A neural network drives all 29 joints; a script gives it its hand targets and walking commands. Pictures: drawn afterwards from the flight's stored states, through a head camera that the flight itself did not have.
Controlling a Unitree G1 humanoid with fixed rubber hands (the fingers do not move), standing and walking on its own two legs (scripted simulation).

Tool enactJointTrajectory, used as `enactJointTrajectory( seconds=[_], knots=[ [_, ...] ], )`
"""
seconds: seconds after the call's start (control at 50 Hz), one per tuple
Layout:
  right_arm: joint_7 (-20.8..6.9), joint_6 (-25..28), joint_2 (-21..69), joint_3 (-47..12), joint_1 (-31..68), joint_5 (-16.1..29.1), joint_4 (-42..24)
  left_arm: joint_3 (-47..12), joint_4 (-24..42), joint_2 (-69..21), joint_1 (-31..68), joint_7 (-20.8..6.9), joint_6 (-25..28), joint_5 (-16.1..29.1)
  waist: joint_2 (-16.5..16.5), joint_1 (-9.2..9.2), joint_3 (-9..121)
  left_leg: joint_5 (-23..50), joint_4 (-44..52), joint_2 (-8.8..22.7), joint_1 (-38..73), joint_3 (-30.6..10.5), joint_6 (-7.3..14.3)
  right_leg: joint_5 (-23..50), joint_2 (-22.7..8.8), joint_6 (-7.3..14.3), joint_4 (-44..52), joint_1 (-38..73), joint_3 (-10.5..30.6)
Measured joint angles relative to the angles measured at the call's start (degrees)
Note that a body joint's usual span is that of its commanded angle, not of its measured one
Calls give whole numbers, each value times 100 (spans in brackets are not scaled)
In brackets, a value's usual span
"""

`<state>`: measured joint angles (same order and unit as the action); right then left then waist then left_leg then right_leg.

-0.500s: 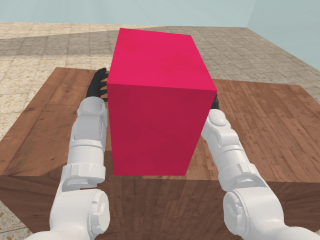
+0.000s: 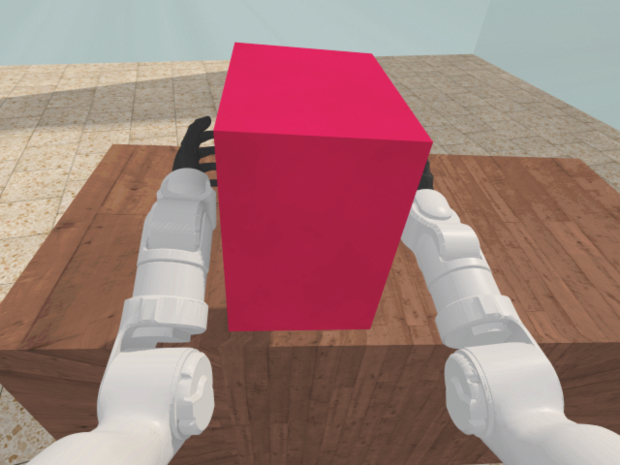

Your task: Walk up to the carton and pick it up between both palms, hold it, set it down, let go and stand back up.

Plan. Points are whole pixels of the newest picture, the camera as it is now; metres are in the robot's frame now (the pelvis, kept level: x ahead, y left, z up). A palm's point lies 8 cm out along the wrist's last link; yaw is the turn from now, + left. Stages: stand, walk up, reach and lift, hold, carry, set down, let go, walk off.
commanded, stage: reach and lift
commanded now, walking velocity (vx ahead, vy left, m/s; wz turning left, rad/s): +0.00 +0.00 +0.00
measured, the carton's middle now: (303, 187) +0.43 -0.01 +0.18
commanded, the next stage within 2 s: hold in 0.78 s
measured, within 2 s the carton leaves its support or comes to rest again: neither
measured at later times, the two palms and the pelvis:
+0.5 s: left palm (196, 173) +0.40 +0.12 +0.22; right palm (419, 188) +0.39 -0.16 +0.20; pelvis +0.01 -0.01 +0.00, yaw +1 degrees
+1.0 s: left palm (182, 162) +0.39 +0.14 +0.24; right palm (413, 174) +0.39 -0.15 +0.23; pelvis +0.02 +0.00 +0.00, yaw +1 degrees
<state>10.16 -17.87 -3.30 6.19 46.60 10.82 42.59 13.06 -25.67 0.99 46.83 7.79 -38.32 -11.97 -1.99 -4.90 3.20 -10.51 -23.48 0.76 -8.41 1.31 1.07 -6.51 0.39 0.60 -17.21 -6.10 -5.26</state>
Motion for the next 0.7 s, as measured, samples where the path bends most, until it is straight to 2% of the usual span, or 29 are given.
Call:
enactJointTrajectory(
  seconds=[0.2, 0.42, 0.7],
  knots=[
    [112, -182, -21, -164, 68, 160, 50, 67, 25, 43, -83, -46, -119, 71, 58, -85, 55, -42, -5, 16, 62, -93, -53, -82, 20, 31, -18, 85, -86],
    [391, -432, -125, -497, -100, 461, -406, 39, 203, 108, -139, -75, -241, 291, 174, -59, 172, -85, -52, 63, -88, -98, -78, -125, 66, 58, -66, -73, -85],
    [535, -763, -136, -519, 97, 658, -607, 19, 498, 236, -148, -149, -503, 362, 135, -109, 192, -118, -95, 67, -151, -179, -112, -149, 76, 66, -37, -74, -157]
  ],
)
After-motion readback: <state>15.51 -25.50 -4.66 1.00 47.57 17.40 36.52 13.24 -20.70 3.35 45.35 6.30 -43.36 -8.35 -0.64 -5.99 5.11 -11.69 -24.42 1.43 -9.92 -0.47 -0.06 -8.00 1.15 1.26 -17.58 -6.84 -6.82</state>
